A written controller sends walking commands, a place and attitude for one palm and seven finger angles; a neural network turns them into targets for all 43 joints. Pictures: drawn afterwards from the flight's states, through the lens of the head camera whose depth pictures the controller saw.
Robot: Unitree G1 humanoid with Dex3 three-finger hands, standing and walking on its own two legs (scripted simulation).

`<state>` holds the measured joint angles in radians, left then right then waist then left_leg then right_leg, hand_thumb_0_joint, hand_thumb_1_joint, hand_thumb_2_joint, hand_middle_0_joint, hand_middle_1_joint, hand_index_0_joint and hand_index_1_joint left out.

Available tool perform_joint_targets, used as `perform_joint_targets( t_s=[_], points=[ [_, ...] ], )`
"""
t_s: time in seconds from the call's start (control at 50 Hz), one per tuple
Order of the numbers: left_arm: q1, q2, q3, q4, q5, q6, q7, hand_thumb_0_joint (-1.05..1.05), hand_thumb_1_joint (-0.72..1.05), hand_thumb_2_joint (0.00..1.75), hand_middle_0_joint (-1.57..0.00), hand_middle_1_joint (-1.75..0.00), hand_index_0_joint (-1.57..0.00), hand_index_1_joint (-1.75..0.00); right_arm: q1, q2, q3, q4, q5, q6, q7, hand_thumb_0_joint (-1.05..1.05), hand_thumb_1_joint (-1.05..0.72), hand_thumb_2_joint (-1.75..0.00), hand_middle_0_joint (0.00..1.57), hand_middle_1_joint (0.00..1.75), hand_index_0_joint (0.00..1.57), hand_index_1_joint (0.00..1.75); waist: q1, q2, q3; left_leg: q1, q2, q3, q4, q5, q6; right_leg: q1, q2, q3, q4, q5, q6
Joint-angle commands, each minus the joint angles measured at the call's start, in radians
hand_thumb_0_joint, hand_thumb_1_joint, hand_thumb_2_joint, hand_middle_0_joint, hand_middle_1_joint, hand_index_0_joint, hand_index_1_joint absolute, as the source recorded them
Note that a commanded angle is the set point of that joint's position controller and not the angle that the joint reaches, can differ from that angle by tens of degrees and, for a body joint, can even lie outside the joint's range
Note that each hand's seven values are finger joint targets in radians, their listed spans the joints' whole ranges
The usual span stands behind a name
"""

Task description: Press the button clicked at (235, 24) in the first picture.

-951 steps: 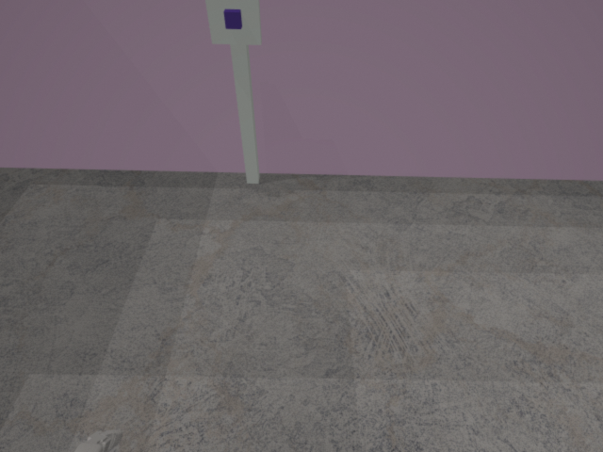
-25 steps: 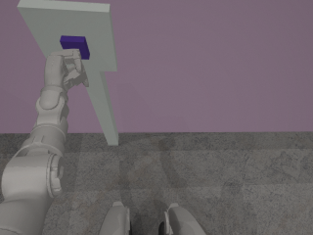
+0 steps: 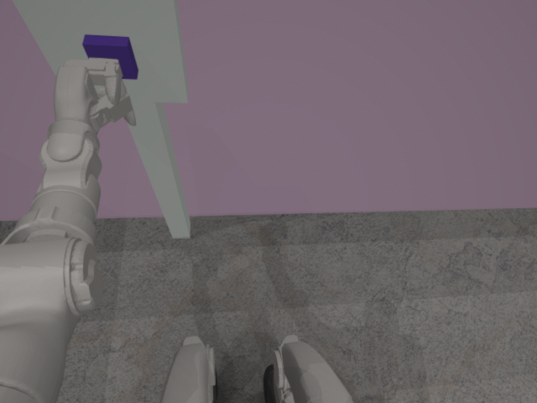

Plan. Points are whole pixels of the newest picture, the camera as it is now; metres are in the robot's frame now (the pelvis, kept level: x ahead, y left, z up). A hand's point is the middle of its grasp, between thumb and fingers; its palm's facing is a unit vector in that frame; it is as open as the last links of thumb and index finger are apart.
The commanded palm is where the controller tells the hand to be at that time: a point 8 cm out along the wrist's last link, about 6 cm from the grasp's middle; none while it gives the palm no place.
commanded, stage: pull the fist back off the button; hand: left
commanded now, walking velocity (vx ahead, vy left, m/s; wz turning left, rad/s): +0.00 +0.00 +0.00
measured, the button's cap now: (113, 53) +0.58 +0.17 +0.12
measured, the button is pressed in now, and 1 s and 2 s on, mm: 9 0 0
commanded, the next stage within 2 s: draw the hand back to the body in 1.08 s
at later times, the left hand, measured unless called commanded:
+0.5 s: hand (128, 109) +0.51 +0.15 +0.09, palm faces +0.00 -1.00 -0.02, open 3.5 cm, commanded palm +0.49 +0.19 +0.09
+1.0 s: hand (118, 153) +0.44 +0.16 +0.08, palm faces -0.02 -1.00 -0.01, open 3.1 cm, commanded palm +0.42 +0.21 +0.09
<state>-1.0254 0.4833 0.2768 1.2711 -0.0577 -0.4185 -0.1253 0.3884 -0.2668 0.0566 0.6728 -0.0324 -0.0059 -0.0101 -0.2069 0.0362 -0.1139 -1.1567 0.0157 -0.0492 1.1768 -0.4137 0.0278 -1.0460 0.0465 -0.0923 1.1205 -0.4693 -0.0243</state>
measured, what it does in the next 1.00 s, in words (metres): stands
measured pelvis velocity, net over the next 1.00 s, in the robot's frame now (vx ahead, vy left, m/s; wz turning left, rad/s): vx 0.05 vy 0.00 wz -0.01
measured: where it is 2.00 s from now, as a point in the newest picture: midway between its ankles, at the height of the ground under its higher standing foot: outside the picture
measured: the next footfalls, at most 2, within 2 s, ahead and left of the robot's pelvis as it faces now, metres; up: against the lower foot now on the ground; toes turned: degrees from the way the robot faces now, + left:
none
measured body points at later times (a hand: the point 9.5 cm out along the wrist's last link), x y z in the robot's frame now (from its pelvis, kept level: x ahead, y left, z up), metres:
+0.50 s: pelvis +0.01 +0.01 +0.01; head +0.13 +0.03 +0.45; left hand +0.51 +0.20 +0.09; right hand +0.03 -0.25 -0.10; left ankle +0.07 +0.10 -0.64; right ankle +0.03 -0.11 -0.64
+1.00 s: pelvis +0.05 +0.00 +0.03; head +0.13 +0.01 +0.47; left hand +0.44 +0.21 +0.08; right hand +0.15 -0.26 -0.08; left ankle +0.07 +0.10 -0.64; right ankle +0.03 -0.11 -0.64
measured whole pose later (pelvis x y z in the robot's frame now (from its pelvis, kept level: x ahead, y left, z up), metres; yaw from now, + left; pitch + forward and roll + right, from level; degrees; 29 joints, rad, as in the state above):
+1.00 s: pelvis +0.05 +0.00 +0.03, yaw +0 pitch +17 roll -2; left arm -0.40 0.26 0.19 0.69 -0.18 -0.42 -0.17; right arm 0.28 -0.25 0.00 0.58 0.02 0.06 0.00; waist -0.06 0.02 -0.14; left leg -0.88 0.02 0.00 1.05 -0.47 0.03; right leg -0.79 0.05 -0.04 1.01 -0.51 -0.02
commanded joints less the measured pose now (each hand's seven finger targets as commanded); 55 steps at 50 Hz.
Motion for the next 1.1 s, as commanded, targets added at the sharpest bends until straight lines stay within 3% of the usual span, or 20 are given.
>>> perform_joint_targets(
  t_s=[0.0, 0.04, 0.1, 0.12, 0.18, 0.2, 0.3, 0.36, 0.38, 0.48, 0.56, 0.64, 0.66, 0.7, 0.74, 0.84, 0.94, 0.98, 1.06, 1.08],
  points=[
    [-0.655, 0.206, 0.026, -0.263, -0.012, -0.061, 0.014, 0.0, 0.9, 0.9, -1.3, -1.5, -1.3, -1.5, 0.149, -0.201, -0.068, -0.05, 0.003, -0.027, -0.01, 0.0, -0.9, -0.9, 0.2, 0.3, 0.2, 0.3, -0.073, 0.164, -0.459, 0.482, 0.008, -0.076, -0.171, -0.056, 0.011, 0.007, 0.01, 0.069, -0.196, -0.001, -0.003],
    [-0.651, 0.173, 0.002, -0.255, -0.011, -0.058, 0.014, 0.0, 0.9, 0.9, -1.3, -1.5, -1.3, -1.5, 0.146, -0.199, -0.068, -0.05, 0.003, -0.03, -0.008, 0.0, -0.9, -0.9, 0.2, 0.3, 0.2, 0.3, -0.08, 0.165, -0.449, 0.49, 0.009, -0.079, -0.173, -0.072, 0.01, -0.014, 0.01, 0.067, -0.198, -0.004, -0.002],
    [-0.631, 0.188, 0.019, -0.238, -0.013, -0.053, 0.016, 0.0, 0.9, 0.9, -1.3, -1.5, -1.3, -1.5, 0.144, -0.204, -0.067, -0.054, 0.003, -0.031, -0.008, 0.0, -0.9, -0.9, 0.2, 0.3, 0.2, 0.3, -0.076, 0.145, -0.424, 0.465, 0.008, -0.081, -0.182, -0.101, 0.011, -0.01, 0.009, 0.066, -0.199, -0.02, -0.001],
    [-0.623, 0.212, 0.04, -0.246, -0.012, -0.053, 0.016, 0.0, 0.9, 0.9, -1.3, -1.5, -1.3, -1.5, 0.148, -0.205, -0.069, -0.055, 0.002, -0.03, -0.009, 0.0, -0.9, -0.9, 0.2, 0.3, 0.2, 0.3, -0.066, 0.137, -0.44, 0.467, 0.009, -0.079, -0.178, -0.081, 0.011, 0.006, 0.009, 0.065, -0.195, -0.009, -0.003],
    [-0.58, 0.189, 0.039, -0.275, -0.015, -0.058, 0.007, 0.0, 0.9, 0.9, -1.3, -1.5, -1.3, -1.5, 0.147, -0.199, -0.073, -0.065, 0.001, -0.029, -0.001, 0.0, -0.9, -0.9, 0.2, 0.3, 0.2, 0.3, -0.04, 0.184, -0.496, 0.518, 0.008, -0.074, -0.172, -0.012, 0.007, 0.017, 0.008, 0.062, -0.188, 0.027, -0.007],
    [-0.547, 0.191, 0.05, -0.281, -0.019, -0.061, 0.003, 0.0, 0.9, 0.9, -1.3, -1.5, -1.3, -1.5, 0.149, -0.199, -0.076, -0.066, 0.001, -0.024, 0.0, 0.0, -0.9, -0.9, 0.2, 0.3, 0.2, 0.3, -0.028, 0.168, -0.5, 0.539, 0.011, -0.081, -0.18, 0.01, 0.002, 0.026, 0.009, 0.054, -0.186, 0.04, -0.009],
    [-0.449, 0.114, 0.022, -0.318, -0.037, -0.065, 0.003, 0.0, 0.9, 0.9, -1.3, -1.5, -1.3, -1.5, 0.131, -0.193, -0.084, -0.085, 0.007, -0.007, 0.011, 0.0, -0.9, -0.9, 0.2, 0.3, 0.2, 0.3, -0.008, 0.129, -0.466, 0.563, 0.014, -0.077, -0.198, 0.03, -0.002, 0.039, 0.012, 0.046, -0.194, 0.053, -0.007],
    [-0.392, 0.1, 0.026, -0.362, -0.039, -0.079, 0.01, 0.0, 0.9, 0.9, -1.3, -1.5, -1.3, -1.5, 0.123, -0.188, -0.09, -0.093, 0.009, 0.001, 0.013, 0.0, -0.9, -0.9, 0.2, 0.3, 0.2, 0.3, 0.015, 0.121, -0.473, 0.588, 0.012, -0.071, -0.205, 0.062, -0.004, 0.067, 0.014, 0.045, -0.195, 0.074, -0.011],
    [-0.362, 0.065, 0.003, -0.362, -0.04, -0.08, 0.01, 0.0, 0.9, 0.9, -1.3, -1.5, -1.3, -1.5, 0.114, -0.184, -0.092, -0.096, 0.012, 0.004, 0.015, 0.0, -0.9, -0.9, 0.2, 0.3, 0.2, 0.3, 0.015, 0.125, -0.465, 0.596, 0.013, -0.069, -0.21, 0.061, -0.006, 0.059, 0.013, 0.044, -0.199, 0.073, -0.009],
    [-0.222, 0.044, 0.008, -0.39, -0.051, -0.094, 0.009, 0.0, 0.9, 0.9, -1.3, -1.5, -1.3, -1.5, 0.095, -0.173, -0.095, -0.113, 0.019, 0.02, 0.02, 0.0, -0.9, -0.9, 0.2, 0.3, 0.2, 0.3, 0.047, 0.077, -0.436, 0.58, 0.006, -0.04, -0.211, 0.127, -0.003, 0.135, 0.016, 0.049, -0.212, 0.121, -0.01],
    [-0.115, 0.082, 0.05, -0.429, -0.059, -0.099, -0.001, 0.0, 0.9, 0.9, -1.3, -1.5, -1.3, -1.5, 0.087, -0.172, -0.1, -0.129, 0.025, 0.036, 0.018, 0.0, -0.9, -0.9, 0.2, 0.3, 0.2, 0.3, 0.079, 0.051, -0.444, 0.576, 0.002, -0.02, -0.207, 0.201, -0.001, 0.208, 0.017, 0.058, -0.209, 0.199, -0.011],
    [0.02, 0.007, 0.01, -0.536, -0.084, -0.09, -0.019, 0.0, 0.9, 0.9, -1.3, -1.5, -1.3, -1.5, 0.057, -0.15, -0.103, -0.164, 0.035, 0.049, 0.025, 0.0, -0.9, -0.9, 0.2, 0.3, 0.2, 0.3, 0.106, 0.052, -0.469, 0.596, -0.005, 0.008, -0.21, 0.293, -0.001, 0.294, 0.017, 0.064, -0.213, 0.32, -0.006],
    [0.072, 0.021, 0.028, -0.56, -0.089, -0.088, -0.02, 0.0, 0.9, 0.9, -1.3, -1.5, -1.3, -1.5, 0.058, -0.155, -0.106, -0.171, 0.036, 0.051, 0.024, 0.0, -0.9, -0.9, 0.2, 0.3, 0.2, 0.3, 0.114, 0.031, -0.481, 0.606, -0.004, 0.007, -0.207, 0.325, 0.0, 0.308, 0.018, 0.064, -0.208, 0.348, -0.007],
    [0.109, -0.029, -0.015, -0.626, -0.102, -0.083, -0.031, 0.0, 0.9, 0.9, -1.3, -1.5, -1.3, -1.5, 0.042, -0.144, -0.108, -0.175, 0.043, 0.054, 0.025, 0.0, -0.9, -0.9, 0.2, 0.3, 0.2, 0.3, 0.111, 0.035, -0.465, 0.624, -0.003, 0.013, -0.21, 0.354, 0.0, 0.318, 0.017, 0.066, -0.216, 0.39, -0.003],
    [0.175, -0.026, -0.012, -0.652, -0.114, -0.071, -0.039, 0.0, 0.9, 0.9, -1.3, -1.5, -1.3, -1.5, 0.032, -0.144, -0.108, -0.183, 0.049, 0.056, 0.023, 0.0, -0.9, -0.9, 0.2, 0.3, 0.2, 0.3, 0.116, -0.001, -0.429, 0.588, -0.006, 0.022, -0.217, 0.334, 0.004, 0.354, 0.016, 0.072, -0.229, 0.407, 0.001],
    [0.201, -0.047, -0.035, -0.749, -0.129, -0.072, -0.049, 0.0, 0.9, 0.9, -1.3, -1.5, -1.3, -1.5, -0.004, -0.136, -0.109, -0.18, 0.054, 0.047, 0.012, 0.0, -0.9, -0.9, 0.2, 0.3, 0.2, 0.3, 0.113, 0.019, -0.395, 0.61, -0.006, 0.019, -0.218, 0.331, 0.001, 0.344, 0.009, 0.076, -0.232, 0.413, 0.002],
    [0.286, -0.075, -0.061, -0.827, -0.139, -0.084, -0.06, 0.0, 0.9, 0.9, -1.3, -1.5, -1.3, -1.5, -0.038, -0.13, -0.109, -0.183, 0.055, 0.029, 0.006, 0.0, -0.9, -0.9, 0.2, 0.3, 0.2, 0.3, 0.128, 0.066, -0.424, 0.666, -0.006, 0.012, -0.216, 0.371, -0.005, 0.339, 0.005, 0.073, -0.223, 0.426, -0.002],
    [0.292, -0.103, -0.093, -0.859, -0.141, -0.08, -0.063, 0.0, 0.9, 0.9, -1.3, -1.5, -1.3, -1.5, -0.046, -0.128, -0.109, -0.184, 0.056, 0.023, 0.005, 0.0, -0.9, -0.9, 0.2, 0.3, 0.2, 0.3, 0.119, 0.058, -0.432, 0.69, -0.003, 0.006, -0.214, 0.396, -0.005, 0.33, 0.004, 0.069, -0.22, 0.437, 0.0],
    [0.268, -0.082, -0.074, -0.776, -0.135, -0.044, -0.051, 0.0, 0.9, 0.9, -1.3, -1.5, -1.3, -1.5, -0.054, -0.136, -0.105, -0.174, 0.055, 0.02, -0.003, 0.0, -0.9, -0.9, 0.2, 0.3, 0.2, 0.3, 0.109, -0.012, -0.337, 0.601, -0.008, -0.001, -0.222, 0.275, -0.001, 0.309, 0.003, 0.069, -0.233, 0.346, 0.002],
    [0.243, -0.078, -0.073, -0.761, -0.132, -0.04, -0.048, 0.0, 0.9, 0.9, -1.3, -1.5, -1.3, -1.5, -0.065, -0.134, -0.1, -0.174, 0.055, 0.02, -0.006, 0.0, -0.9, -0.9, 0.2, 0.3, 0.2, 0.3, 0.109, -0.004, -0.327, 0.582, -0.011, 0.003, -0.224, 0.248, -0.001, 0.308, -0.002, 0.075, -0.236, 0.333, 0.003]
  ],
)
